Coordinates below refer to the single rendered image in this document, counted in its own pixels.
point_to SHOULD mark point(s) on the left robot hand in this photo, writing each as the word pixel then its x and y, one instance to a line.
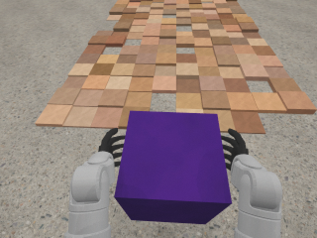
pixel 108 141

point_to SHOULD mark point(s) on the right robot hand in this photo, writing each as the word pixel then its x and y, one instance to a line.
pixel 239 147

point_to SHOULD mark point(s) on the carton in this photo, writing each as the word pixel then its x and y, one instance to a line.
pixel 173 168

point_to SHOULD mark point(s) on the robot right forearm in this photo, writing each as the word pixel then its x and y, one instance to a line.
pixel 260 199

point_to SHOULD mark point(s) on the robot left forearm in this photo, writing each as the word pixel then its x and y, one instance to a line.
pixel 89 198

